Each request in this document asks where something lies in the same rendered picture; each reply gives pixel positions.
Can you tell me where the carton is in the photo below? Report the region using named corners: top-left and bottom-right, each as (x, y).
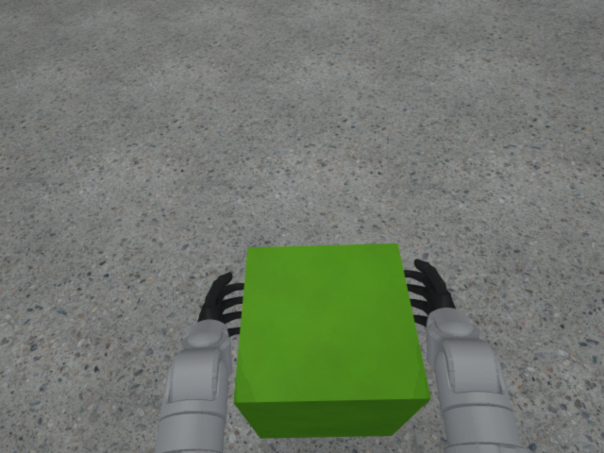
top-left (233, 243), bottom-right (431, 439)

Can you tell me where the right robot hand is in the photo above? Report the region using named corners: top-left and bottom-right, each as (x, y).
top-left (404, 259), bottom-right (456, 327)

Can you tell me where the left robot forearm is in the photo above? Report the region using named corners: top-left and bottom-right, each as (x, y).
top-left (155, 319), bottom-right (232, 453)

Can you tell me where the left robot hand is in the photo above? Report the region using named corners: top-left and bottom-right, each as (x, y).
top-left (197, 272), bottom-right (244, 337)

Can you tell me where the right robot forearm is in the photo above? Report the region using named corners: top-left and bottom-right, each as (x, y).
top-left (426, 308), bottom-right (531, 453)

